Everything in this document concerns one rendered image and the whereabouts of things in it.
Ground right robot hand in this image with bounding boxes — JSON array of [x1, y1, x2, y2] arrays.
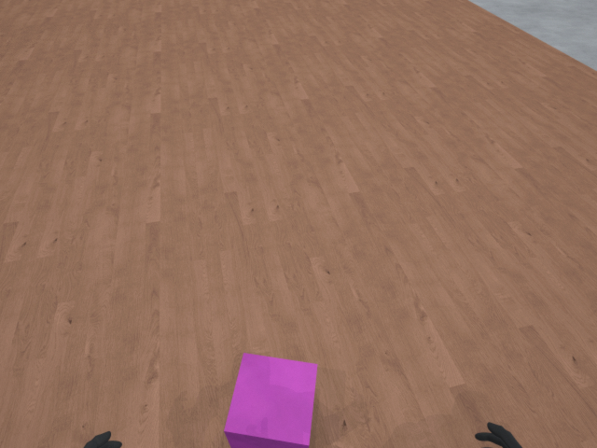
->
[[475, 422, 522, 448]]

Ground carton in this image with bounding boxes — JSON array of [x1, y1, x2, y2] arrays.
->
[[224, 353, 317, 448]]

